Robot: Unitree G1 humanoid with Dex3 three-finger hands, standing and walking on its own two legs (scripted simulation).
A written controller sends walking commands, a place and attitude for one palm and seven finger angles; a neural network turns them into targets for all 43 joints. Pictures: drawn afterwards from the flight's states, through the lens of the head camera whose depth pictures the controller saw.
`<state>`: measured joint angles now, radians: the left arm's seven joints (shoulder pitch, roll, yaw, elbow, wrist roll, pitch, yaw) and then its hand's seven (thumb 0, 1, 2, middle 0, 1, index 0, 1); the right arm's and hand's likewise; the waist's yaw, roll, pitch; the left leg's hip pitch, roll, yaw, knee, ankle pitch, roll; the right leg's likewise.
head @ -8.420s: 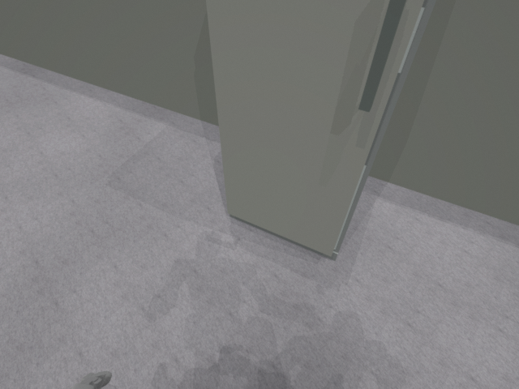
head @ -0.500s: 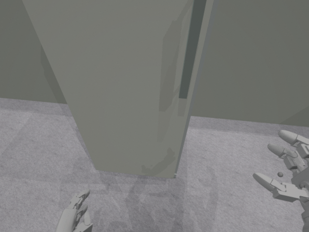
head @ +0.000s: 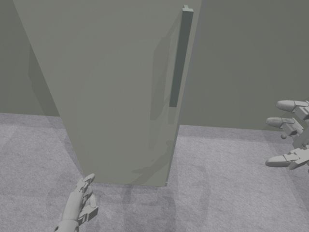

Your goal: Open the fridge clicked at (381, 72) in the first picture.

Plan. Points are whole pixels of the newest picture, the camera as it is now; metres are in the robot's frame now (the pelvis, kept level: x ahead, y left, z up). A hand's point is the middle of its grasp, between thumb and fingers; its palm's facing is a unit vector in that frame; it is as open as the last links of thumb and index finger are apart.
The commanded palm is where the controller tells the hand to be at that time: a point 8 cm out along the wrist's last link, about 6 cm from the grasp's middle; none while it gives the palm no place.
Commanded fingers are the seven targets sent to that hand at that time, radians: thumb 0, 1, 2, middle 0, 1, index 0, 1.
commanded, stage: raise the hand to about handle height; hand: right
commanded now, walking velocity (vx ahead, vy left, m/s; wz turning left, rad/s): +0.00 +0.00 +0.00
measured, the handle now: (178, 62) +0.54 -0.08 +0.21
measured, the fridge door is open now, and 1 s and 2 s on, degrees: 0 0 0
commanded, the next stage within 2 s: move the hooked fingers beside the handle in 0.70 s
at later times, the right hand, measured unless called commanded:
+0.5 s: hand (289, 121) +0.27 -0.27 +0.23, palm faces +0.15 +0.99 -0.05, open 14.0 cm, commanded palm +0.24 -0.31 +0.23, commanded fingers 0.00 0.50 -0.30 0.30 1.20 0.30 1.20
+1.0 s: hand (282, 115) +0.29 -0.27 +0.22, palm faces +0.14 +0.99 -0.03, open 14.0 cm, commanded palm +0.26 -0.30 +0.23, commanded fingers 0.00 0.50 -0.30 0.30 1.20 0.30 1.20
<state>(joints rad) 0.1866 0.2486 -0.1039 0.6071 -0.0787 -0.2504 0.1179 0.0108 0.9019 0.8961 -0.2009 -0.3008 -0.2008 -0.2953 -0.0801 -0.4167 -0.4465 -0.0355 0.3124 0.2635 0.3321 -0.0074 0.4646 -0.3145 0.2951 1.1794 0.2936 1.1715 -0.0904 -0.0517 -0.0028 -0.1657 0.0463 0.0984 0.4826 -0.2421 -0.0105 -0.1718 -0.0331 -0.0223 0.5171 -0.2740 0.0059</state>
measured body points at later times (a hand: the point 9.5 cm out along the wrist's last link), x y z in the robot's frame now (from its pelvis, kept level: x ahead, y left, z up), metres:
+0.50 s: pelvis -0.01 +0.01 +0.00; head -0.04 +0.03 +0.45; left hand +0.20 +0.23 -0.05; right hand +0.25 -0.32 +0.23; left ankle +0.01 +0.13 -0.74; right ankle +0.01 -0.12 -0.74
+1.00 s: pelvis -0.01 +0.00 +0.00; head -0.04 +0.02 +0.45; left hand +0.21 +0.21 -0.06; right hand +0.28 -0.32 +0.23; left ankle +0.01 +0.13 -0.74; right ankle +0.01 -0.12 -0.74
